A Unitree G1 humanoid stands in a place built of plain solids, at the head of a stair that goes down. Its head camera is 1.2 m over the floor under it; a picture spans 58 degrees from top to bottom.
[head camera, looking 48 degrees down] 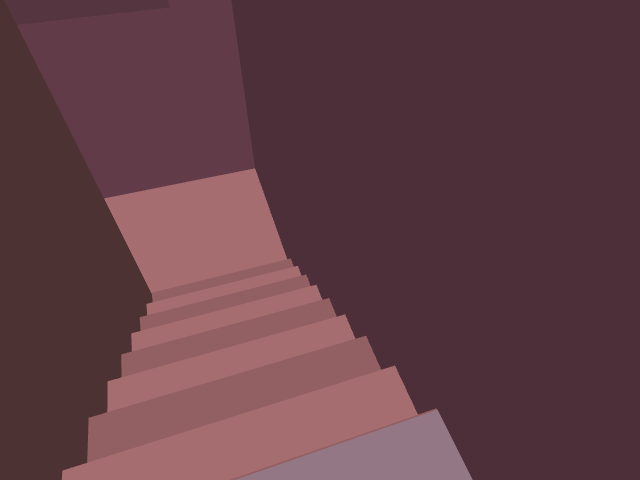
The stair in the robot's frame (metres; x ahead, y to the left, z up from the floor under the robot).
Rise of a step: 0.17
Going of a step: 0.22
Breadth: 1.10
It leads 18 degrees to the left of straight ahead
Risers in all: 9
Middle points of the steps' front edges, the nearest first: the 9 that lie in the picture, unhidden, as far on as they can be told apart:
0.30 0.15 0.00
0.51 0.22 -0.17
0.72 0.29 -0.35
0.94 0.36 -0.52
1.15 0.43 -0.70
1.36 0.50 -0.87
1.57 0.57 -1.05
1.78 0.64 -1.22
2.00 0.70 -1.40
